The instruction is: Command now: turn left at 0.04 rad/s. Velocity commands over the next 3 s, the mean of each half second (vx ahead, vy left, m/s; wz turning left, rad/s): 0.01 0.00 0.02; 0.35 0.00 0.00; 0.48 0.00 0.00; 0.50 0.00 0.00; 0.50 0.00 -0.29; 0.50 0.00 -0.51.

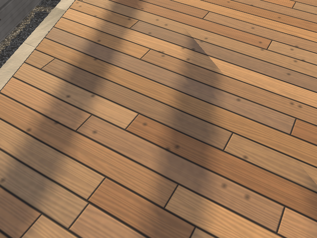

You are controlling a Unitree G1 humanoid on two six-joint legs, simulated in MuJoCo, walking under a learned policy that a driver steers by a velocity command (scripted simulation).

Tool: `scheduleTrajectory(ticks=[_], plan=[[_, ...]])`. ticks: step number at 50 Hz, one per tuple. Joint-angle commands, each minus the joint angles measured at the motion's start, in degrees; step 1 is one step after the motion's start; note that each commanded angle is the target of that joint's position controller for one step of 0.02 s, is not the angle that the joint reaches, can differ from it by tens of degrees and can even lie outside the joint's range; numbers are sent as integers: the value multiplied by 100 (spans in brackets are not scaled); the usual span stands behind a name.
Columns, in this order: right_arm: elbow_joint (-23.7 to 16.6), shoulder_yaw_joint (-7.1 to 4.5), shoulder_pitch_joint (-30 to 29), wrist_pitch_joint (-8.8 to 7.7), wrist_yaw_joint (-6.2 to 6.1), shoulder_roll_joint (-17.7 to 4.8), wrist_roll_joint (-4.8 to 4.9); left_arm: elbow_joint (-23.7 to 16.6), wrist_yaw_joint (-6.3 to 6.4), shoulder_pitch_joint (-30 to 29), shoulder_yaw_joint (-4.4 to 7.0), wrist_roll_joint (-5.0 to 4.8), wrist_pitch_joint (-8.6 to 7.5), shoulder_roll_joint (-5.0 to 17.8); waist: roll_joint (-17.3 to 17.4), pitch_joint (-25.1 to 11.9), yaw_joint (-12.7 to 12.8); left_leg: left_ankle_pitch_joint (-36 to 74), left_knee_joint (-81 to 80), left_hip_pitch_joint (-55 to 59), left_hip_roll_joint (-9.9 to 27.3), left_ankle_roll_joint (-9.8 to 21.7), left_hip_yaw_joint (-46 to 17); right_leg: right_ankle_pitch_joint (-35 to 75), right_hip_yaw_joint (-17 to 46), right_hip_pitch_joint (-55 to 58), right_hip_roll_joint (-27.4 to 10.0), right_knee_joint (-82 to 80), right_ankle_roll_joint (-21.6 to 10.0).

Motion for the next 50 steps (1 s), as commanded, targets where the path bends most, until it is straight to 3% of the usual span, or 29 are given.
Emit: scheduleTrajectory(ticks=[1,21,23,24,26,28,30,31,32,33,34,35,36,37,38,40,43,46,50], plan=[[-302,-203,-57,-91,-24,-751,10,-147,41,-54,131,-12,-62,583,314,-80,-44,827,-805,-224,550,208,-637,706,39,113,-55,-220,-35],[581,-202,225,-104,-69,-677,73,715,172,170,140,-58,-12,569,128,-73,-43,1254,-715,-103,299,124,-287,878,15,221,-45,-294,-66],[721,-246,363,-62,-106,-786,118,817,184,270,133,-99,5,489,286,-97,-88,-515,-884,-109,243,247,-335,-374,-302,47,230,-4,-123],[746,-294,421,-42,-117,-933,150,784,183,194,132,-125,-10,456,490,96,-161,-1764,-1109,-246,397,418,-625,-1021,-467,-301,367,336,-179],[810,-366,695,-91,-116,-1196,197,571,135,-123,104,-157,-142,336,1092,533,-337,-3197,-1859,-295,1233,937,-1884,-1261,-500,-1192,415,1246,-329],[852,-383,703,-227,-122,-1219,217,447,33,-233,115,-247,-334,354,1241,830,-313,-2889,-2138,-345,1781,1289,-2645,-1414,-57,-1641,60,1859,-615],[762,-362,349,-291,-103,-1114,282,496,-87,-12,115,-295,-493,348,1020,727,-85,-2097,-1933,-197,1715,1146,-2249,-1486,-14,-1382,-81,1170,-869],[684,-358,-3,-274,-91,-1122,336,701,-127,427,136,-278,-546,331,845,542,192,-1616,-1711,-588,1393,930,-1680,-793,-236,-403,58,347,-920],[643,-340,-164,-253,-81,-1060,325,1019,-144,1016,188,-222,-555,340,649,300,426,-1178,-1249,-1032,997,725,-1144,74,-436,685,323,-117,-813],[587,-259,-244,-272,-66,-772,259,1235,-153,1587,244,-144,-543,464,103,71,579,-649,-165,-1534,554,457,-536,15,187,1488,-3,-357,-790],[411,-156,-309,-329,-70,-404,193,1259,-134,2174,358,-141,-543,1036,-1417,-151,673,-833,1804,-2488,-106,0,316,-1026,2408,2092,-1309,-1407,-1304],[317,-234,-265,-420,-99,-611,341,1215,-197,2124,338,-53,-609,1204,-1589,19,549,-1654,2982,-3183,-212,11,-137,-1707,4040,1901,-2013,-1936,-1952],[404,-263,-116,-498,-69,-767,442,1033,-187,1596,236,-85,-667,873,-921,470,293,-1214,3547,-3605,194,126,-440,-1924,3690,1717,-1970,-1919,-1940],[508,-274,-36,-559,-20,-810,428,907,-183,1305,174,-119,-686,617,-659,599,181,-574,3602,-3719,418,230,-372,-1728,2997,1663,-1662,-1906,-1696],[565,-303,-69,-600,-7,-819,356,832,-200,1137,155,-116,-684,610,-496,561,111,-81,3442,-3725,573,274,-254,-1194,2493,1676,-1451,-1936,-1488],[554,-349,-286,-608,63,-825,243,839,-197,1269,54,-87,-630,338,-498,414,139,535,3053,-3462,743,217,-60,313,1601,1679,-1104,-1949,-1256],[475,-286,-583,-538,139,-525,231,892,-105,1609,33,-57,-545,420,-458,302,191,971,2519,-3388,703,-3,247,1885,914,1662,-912,-1938,-1308],[229,-187,-1296,-534,168,-345,251,809,-16,1599,33,-41,-487,560,-389,487,299,1605,1327,-2991,570,-124,431,1989,517,1165,-750,-2153,-1273],[34,-141,-1932,-565,267,-389,304,877,20,1918,58,-110,-478,624,-453,739,400,2090,362,-2574,405,-37,523,1851,355,1147,-892,-2309,-1327]])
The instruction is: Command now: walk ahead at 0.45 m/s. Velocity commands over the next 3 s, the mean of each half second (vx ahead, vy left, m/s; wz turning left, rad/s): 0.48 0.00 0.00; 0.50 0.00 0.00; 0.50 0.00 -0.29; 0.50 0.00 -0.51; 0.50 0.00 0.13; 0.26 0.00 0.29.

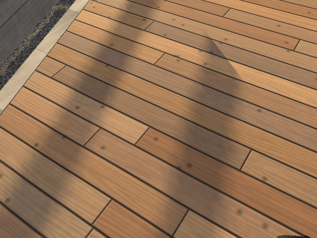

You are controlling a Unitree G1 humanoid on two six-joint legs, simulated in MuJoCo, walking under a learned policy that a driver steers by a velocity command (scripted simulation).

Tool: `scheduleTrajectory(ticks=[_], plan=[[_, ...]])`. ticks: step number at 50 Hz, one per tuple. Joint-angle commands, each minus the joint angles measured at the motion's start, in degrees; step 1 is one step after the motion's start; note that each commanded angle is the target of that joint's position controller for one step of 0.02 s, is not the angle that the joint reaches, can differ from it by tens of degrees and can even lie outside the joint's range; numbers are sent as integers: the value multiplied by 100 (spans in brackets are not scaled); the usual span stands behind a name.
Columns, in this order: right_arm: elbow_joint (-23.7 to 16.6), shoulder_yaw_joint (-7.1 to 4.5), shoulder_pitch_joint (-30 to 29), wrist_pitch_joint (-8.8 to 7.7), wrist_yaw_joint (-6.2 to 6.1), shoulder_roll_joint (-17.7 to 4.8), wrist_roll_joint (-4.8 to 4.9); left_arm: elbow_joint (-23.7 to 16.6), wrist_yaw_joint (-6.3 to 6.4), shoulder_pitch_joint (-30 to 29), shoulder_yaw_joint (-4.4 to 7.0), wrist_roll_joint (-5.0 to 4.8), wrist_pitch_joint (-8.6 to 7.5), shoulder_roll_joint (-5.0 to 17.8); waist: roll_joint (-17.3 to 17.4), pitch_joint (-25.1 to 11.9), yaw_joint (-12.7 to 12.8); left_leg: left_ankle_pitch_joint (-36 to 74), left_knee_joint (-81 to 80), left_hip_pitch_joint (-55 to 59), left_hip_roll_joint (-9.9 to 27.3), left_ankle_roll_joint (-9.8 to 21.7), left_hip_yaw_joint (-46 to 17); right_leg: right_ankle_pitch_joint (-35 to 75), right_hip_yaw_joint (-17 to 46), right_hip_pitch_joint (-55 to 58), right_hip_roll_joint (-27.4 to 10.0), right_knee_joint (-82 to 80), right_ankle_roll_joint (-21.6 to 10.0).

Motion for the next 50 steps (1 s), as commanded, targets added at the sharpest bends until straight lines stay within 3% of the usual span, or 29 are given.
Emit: scheduleTrajectory(ticks=[1,3,5,6,7,8,9,10,11,12,13,14,17,21,24,28,30,32,33,34,35,36,37,38,39,40,42,44,50], plan=[[-648,35,-1115,-128,94,-189,36,-127,59,296,208,-64,-22,1046,-734,805,-21,302,-605,-24,-186,98,144,2147,564,-528,-1448,-354,-712],[-700,12,-1166,-163,148,-304,33,-134,66,255,259,-86,10,1107,-740,731,-174,90,-820,94,-230,272,101,2776,505,-131,-1611,-81,-649],[-597,-100,-700,-173,144,-563,12,-206,72,103,330,-54,59,1264,-915,235,-545,-261,-813,894,-492,478,237,4679,427,162,-1670,653,-532],[-388,-212,36,-160,106,-763,18,-243,71,4,351,-19,114,1298,-991,-267,-950,-350,-812,1820,-676,636,359,5616,310,117,-1564,1523,-448],[-68,-336,1071,-127,41,-986,26,-316,70,-80,325,17,151,1239,-929,-874,-1429,-233,-810,3297,-577,832,237,5546,195,-541,-1331,2744,-288],[165,-425,2109,-78,-38,-1406,-64,-477,68,30,219,141,136,949,-26,-1757,-1611,-570,-640,5151,684,1190,-1322,3141,41,-2014,-872,4668,-167],[289,-384,2178,-97,48,-1457,-125,-438,-20,833,7,13,2,84,1484,-2572,-1035,-2095,-1694,6451,1879,2134,-4276,-1553,582,-3887,233,6440,82],[285,-247,1843,-117,55,-878,-71,-500,-56,187,173,-165,-161,816,791,-1789,-1216,-2566,-2206,5777,1597,1807,-4245,-1538,1064,-4460,-84,6981,-50],[224,-182,1303,-147,44,-687,-59,-724,-64,-426,264,-305,-248,1080,518,-855,-1065,-2128,-2349,4831,1419,1560,-3265,-976,848,-4701,-367,6930,-134],[171,-149,878,-190,64,-613,-86,-774,-15,-688,265,-275,-280,1036,-95,-479,-858,-1278,-2515,3935,1221,1446,-2584,-429,738,-4418,-666,6649,-120],[161,-117,670,-224,89,-490,-145,-777,21,-752,316,-191,-250,993,-178,-264,-674,-695,-2643,3334,994,1376,-2037,-136,682,-4165,-836,6354,-79],[209,-87,607,-249,98,-405,-203,-767,20,-588,319,-151,-177,872,1,-286,-484,-509,-2802,2984,847,1341,-1707,36,726,-3819,-983,6186,-59],[418,-86,777,-295,76,-480,-144,-884,37,-667,316,-104,-6,674,100,-38,-346,-310,-3165,2433,744,1441,-1219,159,593,-3822,-1121,5616,91],[596,-129,1175,-246,-90,-754,-142,-1293,29,-1663,319,-11,-3,726,-14,259,-572,-140,-3345,2537,627,1381,-837,1388,475,-4476,-1141,4178,312],[717,-132,1511,-206,-145,-863,-90,-1484,-42,-2342,248,-30,-67,599,-27,290,-818,-24,-3321,2634,451,1183,-471,2247,209,-4141,-875,2972,306],[968,-145,1997,-110,-161,-916,-28,-1752,-163,-2978,211,-101,-98,653,-6,379,-1012,2,-3022,3468,758,1136,-513,2150,223,-4282,-726,2315,211],[1025,-175,2039,-33,-181,-974,-24,-1873,-235,-3069,233,-105,-127,766,46,334,-931,329,-2731,3945,983,1049,-593,1710,259,-4315,-675,2127,60],[1001,-206,1894,39,-197,-1068,-37,-1831,-268,-2683,311,-112,-151,963,199,63,-641,1419,-2202,4168,1025,915,-560,1253,113,-3673,-481,2013,-112],[971,-194,1762,79,-197,-1053,-51,-1646,-255,-2014,416,-106,-155,1134,206,-339,-258,2311,-1405,4069,823,799,-370,1245,-66,-2749,-288,1891,-256],[900,-117,1771,97,-202,-882,-110,-1347,-207,-970,563,-85,-146,1451,68,-1060,145,2170,-125,3430,498,625,-139,1375,109,-1205,-460,2040,-484],[757,66,2339,17,-162,-322,-188,-1208,-169,-160,703,43,-119,2055,-1073,-2035,63,55,2128,1344,-235,258,163,1032,2314,1133,-1940,2038,-1250],[879,140,2512,-122,-119,-145,-100,-1122,-201,-4,636,-19,-87,1804,-1813,-2536,37,-3261,3373,49,-849,134,-413,183,4408,1844,-2544,1018,-1770],[788,-24,2017,-234,-87,-813,58,-1191,-206,-399,497,-53,-97,1396,-1283,-1729,60,-3158,3872,-545,-457,264,-796,-242,3879,1252,-2332,852,-1459],[650,-45,1537,-291,-84,-904,137,-1321,-187,-893,433,-32,-101,1189,-961,-1052,-66,-2636,3766,-632,-144,349,-636,33,3008,402,-2115,746,-1243],[628,-51,1317,-285,-117,-832,80,-1375,-203,-1290,383,6,-115,1047,-562,-580,-251,-2153,3375,-420,114,327,-506,582,2369,-458,-1876,536,-1134],[647,-94,1302,-223,-148,-798,-6,-1405,-217,-1505,337,46,-145,885,-558,-374,-434,-1838,2991,-95,303,305,-527,973,1932,-995,-1654,356,-1022],[717,-70,1499,-79,-158,-522,-55,-1345,-244,-1523,333,54,-180,869,-628,-300,-628,-1556,2688,346,388,226,-489,1361,1524,-1487,-1480,58,-1035],[655,-64,1362,6,-178,-446,-84,-1240,-219,-1368,369,30,-214,1010,-567,-157,-680,-1264,2310,165,432,122,-440,1755,1212,-1609,-1446,-113,-1109],[276,-36,148,-49,-124,-335,-121,-989,-54,-847,395,-19,-131,1154,-537,143,-371,447,229,-110,269,-34,-237,1858,545,-1400,-1185,-299,-891]])
Over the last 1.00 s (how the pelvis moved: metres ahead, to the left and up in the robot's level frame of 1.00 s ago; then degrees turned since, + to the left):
0.16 -0.05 0.01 -1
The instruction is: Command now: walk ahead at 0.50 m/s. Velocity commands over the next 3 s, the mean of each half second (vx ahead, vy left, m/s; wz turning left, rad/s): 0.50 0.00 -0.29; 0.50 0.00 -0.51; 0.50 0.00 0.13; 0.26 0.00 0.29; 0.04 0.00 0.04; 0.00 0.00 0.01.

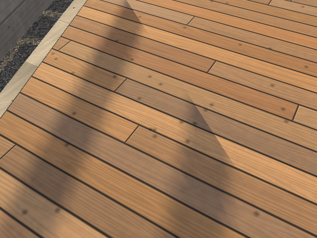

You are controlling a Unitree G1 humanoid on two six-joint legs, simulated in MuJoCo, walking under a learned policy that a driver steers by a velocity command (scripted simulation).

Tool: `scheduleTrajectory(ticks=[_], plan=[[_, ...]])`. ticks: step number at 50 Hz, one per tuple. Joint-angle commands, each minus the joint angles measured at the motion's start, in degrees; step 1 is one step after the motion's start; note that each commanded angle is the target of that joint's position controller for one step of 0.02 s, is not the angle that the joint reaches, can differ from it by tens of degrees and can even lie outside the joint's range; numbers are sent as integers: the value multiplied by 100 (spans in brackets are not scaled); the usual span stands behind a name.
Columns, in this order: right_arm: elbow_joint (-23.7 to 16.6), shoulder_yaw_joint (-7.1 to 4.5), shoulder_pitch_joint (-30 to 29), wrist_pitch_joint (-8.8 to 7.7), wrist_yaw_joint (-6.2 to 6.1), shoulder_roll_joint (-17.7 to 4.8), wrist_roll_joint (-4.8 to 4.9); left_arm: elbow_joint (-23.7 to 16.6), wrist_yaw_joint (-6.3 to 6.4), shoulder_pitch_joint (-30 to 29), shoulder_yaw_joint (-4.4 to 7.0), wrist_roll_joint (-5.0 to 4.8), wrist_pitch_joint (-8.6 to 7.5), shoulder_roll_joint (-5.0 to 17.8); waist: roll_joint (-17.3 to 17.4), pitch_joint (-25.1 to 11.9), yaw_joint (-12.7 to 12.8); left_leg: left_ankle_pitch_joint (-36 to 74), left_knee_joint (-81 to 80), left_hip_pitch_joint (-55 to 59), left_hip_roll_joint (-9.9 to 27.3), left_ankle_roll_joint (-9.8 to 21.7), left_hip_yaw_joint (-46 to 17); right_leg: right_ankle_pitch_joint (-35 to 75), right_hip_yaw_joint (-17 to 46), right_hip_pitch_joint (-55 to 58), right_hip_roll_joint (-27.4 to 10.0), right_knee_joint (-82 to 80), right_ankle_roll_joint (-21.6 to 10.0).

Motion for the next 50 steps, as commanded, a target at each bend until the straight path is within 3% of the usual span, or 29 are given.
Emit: scheduleTrajectory(ticks=[1,4,7,9,10,11,12,13,14,15,16,17,19,20,23,28,33,35,36,37,38,39,40,41,42,43,45,47,50], plan=[[-373,3,-490,-79,46,-155,11,-242,86,-20,185,-47,-60,928,-553,274,-28,840,-935,176,-131,-37,178,1055,675,-281,-1409,-675,-697],[-551,34,-1015,-115,116,-159,45,-42,97,363,197,-88,2,939,-523,423,147,819,-1435,126,-246,4,196,1053,740,173,-1568,-536,-699],[-737,16,-1276,-203,211,-274,63,59,141,498,237,-126,110,990,-564,477,74,342,-1836,66,-332,118,65,1380,1010,735,-1828,-120,-661],[-691,-48,-998,-261,235,-452,65,28,171,375,285,-137,162,1092,-684,288,-148,-17,-1981,660,-468,197,116,1859,1171,827,-1898,228,-573],[-582,-122,-564,-285,220,-586,64,-13,175,239,294,-135,185,1125,-749,37,-417,-133,-2089,1373,-622,282,253,2592,1125,734,-1787,685,-493],[-312,-264,329,-297,172,-848,48,-64,171,176,242,-96,199,991,-685,-550,-821,-23,-2070,2695,-644,444,295,2929,936,357,-1453,1649,-334],[-127,-380,1396,-297,107,-1255,-57,-245,171,152,134,-1,194,736,-193,-1474,-1185,-31,-1807,4497,329,796,-696,1604,668,-795,-1025,3350,-116],[14,-466,1746,-228,109,-1627,-66,-288,128,970,-76,-64,84,-76,1404,-2266,-793,-941,-2329,6425,1695,1659,-3203,-2031,447,-3059,-82,5309,277],[-46,-306,1655,-220,107,-1007,-17,-210,133,713,65,-208,5,570,981,-2124,-979,-1683,-2792,6157,1589,1549,-3599,-2500,1141,-3601,-338,6060,249],[-125,-218,1189,-231,79,-712,-1,-377,144,204,178,-316,-27,909,716,-1236,-927,-1619,-2925,5406,1417,1247,-2676,-2030,1077,-3955,-604,6209,191],[-183,-170,772,-244,74,-560,-20,-425,182,-40,189,-303,-17,873,337,-782,-757,-1228,-3099,4598,1221,1092,-2010,-1511,946,-3785,-887,6059,196],[-182,-129,483,-256,85,-388,-43,-451,207,-173,227,-230,21,808,238,-419,-616,-874,-3320,3911,1025,1004,-1486,-1173,926,-3571,-1045,5787,209],[-139,-110,248,-285,89,-279,-117,-465,185,13,246,-220,175,540,419,-198,-331,-568,-3684,3188,820,943,-787,-838,936,-3042,-1246,5527,212],[-106,-128,226,-303,81,-317,-107,-517,173,-7,237,-224,247,420,362,-99,-275,-380,-3815,3017,819,989,-535,-780,903,-3039,-1297,5439,228],[-15,-206,291,-324,9,-528,-115,-758,164,-320,256,-167,364,392,141,117,-233,70,-4024,2953,835,1070,53,-183,928,-3423,-1350,4934,314],[26,-266,482,-237,-93,-757,-85,-1080,-19,-1173,188,-132,300,294,-24,307,-483,427,-4070,3223,670,922,958,1057,507,-3356,-1224,3354,314],[128,-349,910,-43,-106,-983,53,-1522,-194,-1899,160,-135,321,360,-32,505,-671,957,-3663,4198,959,776,1287,606,133,-3514,-1045,2595,98],[84,-396,818,38,-116,-1124,101,-1615,-234,-1755,237,-130,348,527,134,300,-463,2493,-3047,4442,997,647,1460,45,-142,-3048,-758,2510,-101],[51,-420,748,83,-126,-1199,128,-1579,-234,-1420,317,-133,367,667,233,48,-236,3413,-2447,4470,969,582,1542,-226,-313,-2538,-529,2510,-228],[12,-421,630,134,-130,-1216,156,-1409,-217,-685,453,-155,375,877,180,-329,208,3889,-1416,4273,812,460,1688,-108,-459,-1572,-242,2224,-404],[-29,-364,672,133,-135,-1082,105,-1128,-125,315,673,-170,406,1276,-100,-851,652,3114,65,3351,572,217,1754,130,-166,64,-139,1973,-637],[-301,-137,1072,40,-82,-320,-168,-1058,-18,538,823,-210,425,1993,-1639,-1187,223,-1357,2193,927,-226,-144,1658,-82,2457,1921,-1599,1741,-1408],[-472,-52,947,-219,-2,-297,-41,-1312,-76,532,714,-139,305,1895,-1517,-2141,177,-3394,3268,-260,-976,-183,192,-1167,5150,2743,-2402,617,-2166],[-630,-168,171,-380,58,-743,220,-1283,-131,441,572,-87,208,1438,-842,-1561,430,-2906,3405,-880,-679,-22,-197,-931,4587,2469,-2294,309,-1766],[-688,-151,23,-464,59,-707,244,-1288,-127,162,520,-91,143,1269,-684,-974,250,-2357,3002,-923,-431,109,-159,-475,3761,1743,-2078,365,-1546],[-569,-168,95,-472,8,-693,106,-1372,-113,-282,458,-106,125,1065,-315,-629,-27,-1962,2508,-519,-190,100,-181,97,3079,900,-1806,382,-1340],[-430,-234,389,-312,12,-755,31,-1523,-59,-726,339,-8,118,763,-487,-452,-366,-1531,1907,297,65,21,-180,926,2344,-109,-1533,179,-1166],[-400,-213,433,-179,14,-578,-40,-1471,-6,-625,343,-29,74,840,-451,-407,-414,-1244,1488,475,46,-135,-48,1523,1956,-448,-1437,19,-1188],[-565,-150,-105,-119,-4,-418,-85,-1306,99,-292,361,-46,53,957,-494,-157,-253,-370,470,170,-16,-315,24,1735,1556,-484,-1323,-155,-1096]])
Over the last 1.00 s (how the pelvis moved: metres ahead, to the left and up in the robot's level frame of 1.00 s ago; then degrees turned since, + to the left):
0.58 -0.03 0.01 0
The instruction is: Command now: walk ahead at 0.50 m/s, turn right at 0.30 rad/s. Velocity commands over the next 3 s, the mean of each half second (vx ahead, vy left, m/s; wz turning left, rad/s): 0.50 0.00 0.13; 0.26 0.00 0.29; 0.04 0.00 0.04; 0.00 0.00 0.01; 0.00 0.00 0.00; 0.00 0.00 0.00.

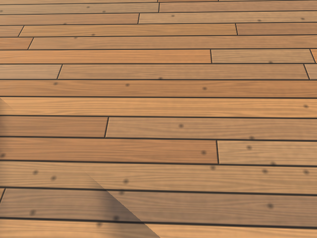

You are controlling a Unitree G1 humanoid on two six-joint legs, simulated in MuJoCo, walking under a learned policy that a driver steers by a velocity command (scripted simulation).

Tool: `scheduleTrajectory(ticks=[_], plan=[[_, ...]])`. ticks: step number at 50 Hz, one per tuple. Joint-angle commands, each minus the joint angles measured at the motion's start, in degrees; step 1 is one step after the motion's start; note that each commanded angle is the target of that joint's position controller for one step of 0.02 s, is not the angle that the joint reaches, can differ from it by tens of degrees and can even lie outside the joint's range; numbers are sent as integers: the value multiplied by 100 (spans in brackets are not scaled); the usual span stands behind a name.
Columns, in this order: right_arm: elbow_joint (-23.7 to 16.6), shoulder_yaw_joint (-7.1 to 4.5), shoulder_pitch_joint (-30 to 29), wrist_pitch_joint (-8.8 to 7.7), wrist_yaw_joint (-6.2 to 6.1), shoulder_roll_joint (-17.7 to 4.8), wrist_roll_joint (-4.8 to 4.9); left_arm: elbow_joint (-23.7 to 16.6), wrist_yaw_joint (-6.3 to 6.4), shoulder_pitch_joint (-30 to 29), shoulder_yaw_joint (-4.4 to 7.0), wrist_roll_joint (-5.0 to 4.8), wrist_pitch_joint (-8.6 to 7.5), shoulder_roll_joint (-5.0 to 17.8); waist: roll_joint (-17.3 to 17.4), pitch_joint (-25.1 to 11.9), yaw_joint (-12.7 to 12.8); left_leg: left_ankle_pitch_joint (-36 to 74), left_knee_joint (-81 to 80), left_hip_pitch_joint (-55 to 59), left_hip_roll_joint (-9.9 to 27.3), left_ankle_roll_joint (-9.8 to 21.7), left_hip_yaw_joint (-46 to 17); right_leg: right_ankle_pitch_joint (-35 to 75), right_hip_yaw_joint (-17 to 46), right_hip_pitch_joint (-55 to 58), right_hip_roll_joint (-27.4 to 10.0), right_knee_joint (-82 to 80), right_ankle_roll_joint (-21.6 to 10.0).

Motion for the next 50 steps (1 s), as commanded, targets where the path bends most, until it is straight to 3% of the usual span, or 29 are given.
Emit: scheduleTrajectory(ticks=[1,6,10,13,14,15,16,17,18,19,20,21,22,25,27,30,34,36,38,39,40,41,42,43,44,45,46,47,50], plan=[[-272,-50,-102,19,-6,-293,-28,-307,119,-8,215,-11,-117,921,-480,-321,-82,1016,-950,-139,-20,-139,75,1608,966,267,-1385,-910,-848],[-423,32,-769,-44,108,-216,83,-65,137,253,204,-12,-131,967,-671,15,229,2155,-2325,38,-236,-16,210,696,732,458,-1439,-1052,-633],[-586,63,-1029,-93,257,-283,131,184,153,467,220,4,-81,978,-595,204,311,1625,-2655,-450,-285,313,225,1218,625,1443,-1854,-799,-568],[-562,17,-645,-100,355,-432,143,210,205,294,256,13,-8,1101,-705,-62,41,890,-2734,113,-555,613,408,2933,327,1833,-1932,-236,-359],[-462,-58,-234,-80,345,-571,131,186,223,209,267,29,23,1162,-770,-385,-177,735,-2700,750,-790,726,590,4027,169,1852,-1847,291,-273],[-241,-182,546,-56,316,-769,108,146,242,109,238,38,70,1132,-627,-846,-580,887,-2829,1810,-1031,879,739,4672,-118,1640,-1584,1322,-108],[-103,-287,1416,-21,270,-1075,80,23,283,167,166,113,74,1029,-165,-1469,-887,1060,-2714,3401,-362,1188,-295,3489,-307,538,-1376,2877,113],[-44,-402,1874,-8,272,-1534,87,-112,188,797,-15,158,-60,419,1268,-2069,-541,56,-3195,5408,947,2302,-3270,-318,-275,-1925,-224,5110,616],[-20,-266,1908,3,287,-1051,180,-80,123,532,-27,55,-236,649,1035,-2224,-741,-837,-3948,5827,1076,2300,-4301,-2207,521,-2843,-153,5716,551],[-124,-210,1543,10,255,-856,164,-272,57,-13,33,-140,-367,932,712,-1417,-774,-994,-4061,5230,962,2031,-3597,-1847,624,-3337,-479,5823,444],[-254,-182,1204,22,228,-771,119,-360,62,-383,17,-139,-441,945,125,-956,-675,-633,-4134,4409,755,1867,-2968,-1397,525,-3234,-733,5491,392],[-329,-137,936,36,214,-647,88,-404,92,-578,49,-11,-462,944,-185,-574,-500,-67,-4241,3620,562,1791,-2504,-1131,451,-3020,-904,4974,422],[-396,-84,804,31,190,-550,31,-431,118,-537,87,73,-427,948,-112,-489,-304,428,-4361,3129,400,1750,-2220,-946,460,-2638,-1038,4615,462],[-477,-112,797,45,109,-657,63,-482,165,-410,72,128,-270,761,157,-416,-124,1221,-4563,2469,182,1815,-1732,-776,310,-2320,-1079,3878,702],[-467,-169,953,50,29,-829,95,-620,201,-769,39,132,-225,666,132,-305,-210,1450,-4625,2262,55,1747,-1469,-153,224,-2390,-1013,3159,861],[-442,-201,1142,152,-59,-876,136,-798,181,-1375,-16,136,-257,506,215,-221,-401,2149,-4329,1966,-350,1392,-1006,959,130,-1919,-687,1835,943],[-307,-159,1607,328,-157,-713,154,-901,47,-1766,-30,81,-329,492,358,-441,-638,2322,-3787,2392,-292,1132,-1110,1740,85,-1469,-383,1003,859],[-325,-141,1587,380,-192,-656,96,-893,5,-1669,23,116,-356,645,418,-512,-544,2432,-3324,2859,-117,1048,-1407,1447,210,-1439,-396,769,703],[-423,-116,1328,397,-206,-580,67,-747,6,-1143,69,188,-424,756,415,-690,-199,2845,-2606,3045,-223,856,-1446,1745,131,-837,-460,276,443],[-535,-57,1325,367,-189,-425,7,-710,33,-757,106,293,-472,978,154,-1172,-62,2455,-1835,2737,-528,654,-1311,3299,451,205,-979,411,177],[-537,30,1955,307,-160,-197,-54,-729,59,-385,136,402,-446,1270,-944,-1912,-190,14,-355,1571,-1035,336,-1042,5682,1569,1950,-2203,990,-610],[-411,80,2616,302,-114,-272,40,-586,19,-95,104,243,-312,994,-1830,-2705,-198,-2967,811,763,-1329,69,-764,5572,2783,2767,-3068,994,-1400],[-330,-13,2445,379,-96,-694,107,-600,-8,-184,38,72,-212,761,-1148,-2469,-132,-2874,1223,477,-1018,-28,-879,3694,2982,2326,-2908,727,-1285],[-413,-58,1834,503,-125,-784,127,-634,0,-531,-18,55,-131,631,-698,-1748,-69,-2482,1364,275,-873,-156,-684,2512,2569,1625,-2579,478,-1006],[-466,-61,1517,634,-160,-711,97,-652,-10,-903,-111,104,-72,482,-486,-1236,-149,-2245,1091,337,-717,-222,-545,1767,2187,830,-2309,208,-832],[-506,-61,1408,744,-188,-616,58,-653,-21,-1241,-147,145,-28,451,-579,-883,-311,-2054,591,627,-526,-259,-481,1197,1903,100,-2110,-39,-704],[-492,-22,1457,805,-203,-447,45,-619,-28,-1430,-109,193,20,576,-829,-669,-431,-1841,-30,1101,-498,-282,-271,945,1498,-518,-1799,-254,-572],[-431,18,1553,810,-215,-303,23,-588,-24,-1522,-76,219,48,644,-1007,-626,-472,-1678,-528,1536,-560,-295,-64,1046,1153,-852,-1575,-321,-532],[-320,57,1578,734,-197,-186,-13,-438,28,-1372,-64,160,94,651,-1016,-1014,-418,-769,-1673,2234,-585,-218,92,1110,937,-665,-1558,-209,-608]])
Over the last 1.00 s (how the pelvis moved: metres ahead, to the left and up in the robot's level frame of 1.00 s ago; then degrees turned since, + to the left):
0.52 -0.08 0.00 -27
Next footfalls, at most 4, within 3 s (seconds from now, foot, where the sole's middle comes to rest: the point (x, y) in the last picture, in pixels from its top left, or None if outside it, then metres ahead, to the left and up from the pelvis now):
0.32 left None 0.37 0.16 -0.78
0.78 right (175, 192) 0.66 0.01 -0.78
1.08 left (123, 219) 0.54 0.24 -0.78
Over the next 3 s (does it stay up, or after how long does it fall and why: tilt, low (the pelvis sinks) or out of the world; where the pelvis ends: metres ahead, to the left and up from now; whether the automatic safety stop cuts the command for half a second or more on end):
stays up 0.56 0.12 -0.01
